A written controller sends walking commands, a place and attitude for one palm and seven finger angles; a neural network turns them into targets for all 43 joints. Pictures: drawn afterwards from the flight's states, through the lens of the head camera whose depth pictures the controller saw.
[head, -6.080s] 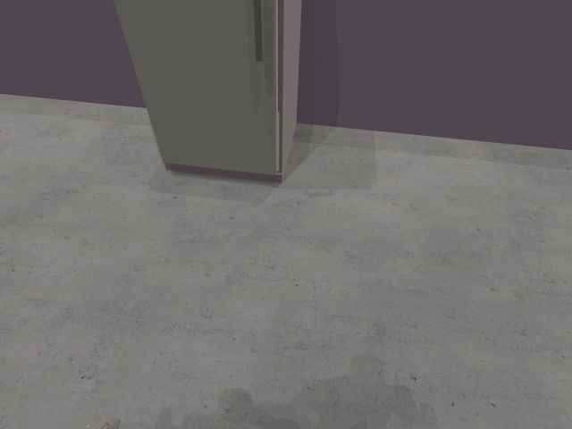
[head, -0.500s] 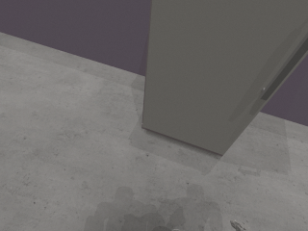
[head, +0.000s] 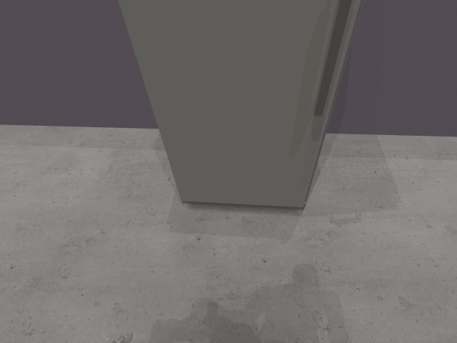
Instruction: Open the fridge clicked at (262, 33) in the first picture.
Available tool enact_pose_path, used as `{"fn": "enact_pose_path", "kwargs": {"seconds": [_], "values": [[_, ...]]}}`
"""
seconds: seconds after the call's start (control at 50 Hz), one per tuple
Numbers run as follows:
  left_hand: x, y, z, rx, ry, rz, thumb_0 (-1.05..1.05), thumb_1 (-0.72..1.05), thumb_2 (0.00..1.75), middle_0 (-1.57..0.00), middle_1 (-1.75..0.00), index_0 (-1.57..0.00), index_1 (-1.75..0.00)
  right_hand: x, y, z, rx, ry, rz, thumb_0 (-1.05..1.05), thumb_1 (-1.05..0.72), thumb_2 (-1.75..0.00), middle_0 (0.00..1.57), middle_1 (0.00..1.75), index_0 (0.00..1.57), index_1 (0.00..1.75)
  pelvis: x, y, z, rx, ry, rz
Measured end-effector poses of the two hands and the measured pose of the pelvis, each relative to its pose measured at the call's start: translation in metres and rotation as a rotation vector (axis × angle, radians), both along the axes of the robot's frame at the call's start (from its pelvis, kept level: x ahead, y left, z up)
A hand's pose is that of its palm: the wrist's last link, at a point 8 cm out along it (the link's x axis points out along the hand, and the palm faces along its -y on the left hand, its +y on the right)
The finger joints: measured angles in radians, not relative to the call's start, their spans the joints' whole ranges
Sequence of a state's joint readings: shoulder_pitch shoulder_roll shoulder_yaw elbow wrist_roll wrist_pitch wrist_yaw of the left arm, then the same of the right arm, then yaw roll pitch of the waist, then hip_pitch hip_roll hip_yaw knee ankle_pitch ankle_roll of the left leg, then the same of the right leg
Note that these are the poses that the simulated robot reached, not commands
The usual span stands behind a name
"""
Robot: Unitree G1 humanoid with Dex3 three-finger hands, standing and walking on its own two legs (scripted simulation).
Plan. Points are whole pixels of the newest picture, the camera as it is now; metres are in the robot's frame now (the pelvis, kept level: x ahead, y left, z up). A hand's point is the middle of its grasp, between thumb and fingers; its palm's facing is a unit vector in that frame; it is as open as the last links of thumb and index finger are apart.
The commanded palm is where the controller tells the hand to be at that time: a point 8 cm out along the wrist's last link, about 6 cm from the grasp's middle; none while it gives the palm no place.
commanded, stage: take the last steps up to it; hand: right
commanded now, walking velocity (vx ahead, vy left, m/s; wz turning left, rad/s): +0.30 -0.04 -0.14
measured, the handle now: (332, 40) +0.78 -0.26 +0.15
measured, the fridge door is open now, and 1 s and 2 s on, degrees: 0 0 0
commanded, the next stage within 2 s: come to a stop and stand still in 0.98 s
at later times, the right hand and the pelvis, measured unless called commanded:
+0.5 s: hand out of the picture +0.13 -0.16 -0.15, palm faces +0.14 +0.96 -0.23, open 7.2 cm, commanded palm none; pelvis +0.09 +0.02 +0.00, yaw -5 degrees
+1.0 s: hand (348, 307) +0.23 -0.24 -0.18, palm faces +0.13 +0.98 -0.17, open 7.4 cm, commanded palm none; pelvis +0.25 -0.06 +0.00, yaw -3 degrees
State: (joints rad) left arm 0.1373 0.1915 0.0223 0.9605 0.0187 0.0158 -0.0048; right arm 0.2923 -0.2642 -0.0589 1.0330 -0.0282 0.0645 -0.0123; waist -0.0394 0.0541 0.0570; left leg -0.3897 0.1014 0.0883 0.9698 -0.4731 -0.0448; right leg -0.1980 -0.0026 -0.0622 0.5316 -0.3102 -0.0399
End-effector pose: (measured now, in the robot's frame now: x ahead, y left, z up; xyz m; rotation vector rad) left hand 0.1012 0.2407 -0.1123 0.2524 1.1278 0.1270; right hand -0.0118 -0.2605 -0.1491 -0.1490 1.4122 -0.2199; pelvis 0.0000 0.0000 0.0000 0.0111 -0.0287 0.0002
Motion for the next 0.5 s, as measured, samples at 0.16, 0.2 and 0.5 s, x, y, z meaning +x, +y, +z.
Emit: {"fn": "enact_pose_path", "kwargs": {"seconds": [0.16, 0.2, 0.5], "values": [[-0.037, -0.015, -0.005, -0.032, 0.089, 0.048, 0.00, 0.92, 0.90, -0.20, -0.30, -0.21, -0.30, 0.029, 0.001, 0.015, 0.021, -0.074, 0.014, 0.01, -0.91, -0.90, 0.19, 0.30, 0.20, 0.30, 0.015, -0.008, 0.011, 0.002, 0.008, -0.035], [-0.052, -0.013, -0.010, -0.039, 0.133, 0.067, 0.00, 0.92, 0.90, -0.20, -0.30, -0.21, -0.30, 0.045, 0.007, 0.017, 0.025, -0.096, 0.024, 0.01, -0.91, -0.90, 0.19, 0.30, 0.20, 0.30, 0.021, -0.007, 0.011, -0.004, 0.008, -0.041], [-0.048, 0.013, -0.034, -0.110, 0.359, 0.100, 0.01, 0.91, 0.90, -0.20, -0.30, -0.20, -0.30, 0.123, 0.052, 0.026, -0.018, -0.208, -0.025, 0.00, -0.94, -0.90, 0.20, 0.30, 0.21, 0.30, 0.092, 0.024, 0.005, -0.021, 0.002, -0.081]]}}
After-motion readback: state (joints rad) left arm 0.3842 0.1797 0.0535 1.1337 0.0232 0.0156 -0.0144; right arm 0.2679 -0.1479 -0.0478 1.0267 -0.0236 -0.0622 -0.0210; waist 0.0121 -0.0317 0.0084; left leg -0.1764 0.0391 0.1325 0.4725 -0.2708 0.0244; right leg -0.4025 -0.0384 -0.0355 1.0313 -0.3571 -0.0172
